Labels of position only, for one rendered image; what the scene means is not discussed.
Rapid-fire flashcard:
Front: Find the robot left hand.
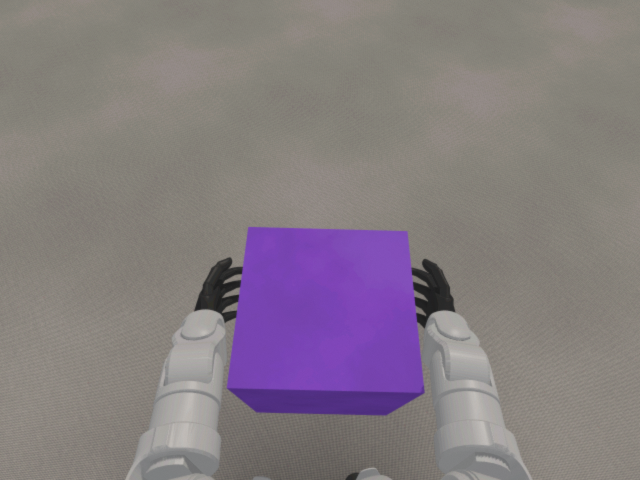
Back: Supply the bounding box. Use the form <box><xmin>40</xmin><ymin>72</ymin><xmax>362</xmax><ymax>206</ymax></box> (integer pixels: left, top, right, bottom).
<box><xmin>194</xmin><ymin>257</ymin><xmax>243</xmax><ymax>323</ymax></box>

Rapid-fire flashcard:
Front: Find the robot left forearm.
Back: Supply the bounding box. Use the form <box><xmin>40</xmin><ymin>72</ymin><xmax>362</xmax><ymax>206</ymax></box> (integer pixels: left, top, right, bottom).
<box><xmin>125</xmin><ymin>309</ymin><xmax>227</xmax><ymax>480</ymax></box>

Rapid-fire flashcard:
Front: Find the robot right hand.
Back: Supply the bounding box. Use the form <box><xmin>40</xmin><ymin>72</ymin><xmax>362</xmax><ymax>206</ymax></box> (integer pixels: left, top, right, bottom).
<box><xmin>411</xmin><ymin>259</ymin><xmax>456</xmax><ymax>328</ymax></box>

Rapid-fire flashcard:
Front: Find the robot right forearm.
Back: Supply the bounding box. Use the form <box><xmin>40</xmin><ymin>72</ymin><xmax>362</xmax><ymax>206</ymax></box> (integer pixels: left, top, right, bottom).
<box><xmin>422</xmin><ymin>311</ymin><xmax>533</xmax><ymax>480</ymax></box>

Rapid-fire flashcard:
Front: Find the carton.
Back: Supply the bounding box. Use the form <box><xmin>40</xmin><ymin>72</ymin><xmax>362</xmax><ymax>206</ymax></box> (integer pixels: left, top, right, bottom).
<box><xmin>227</xmin><ymin>227</ymin><xmax>425</xmax><ymax>416</ymax></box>

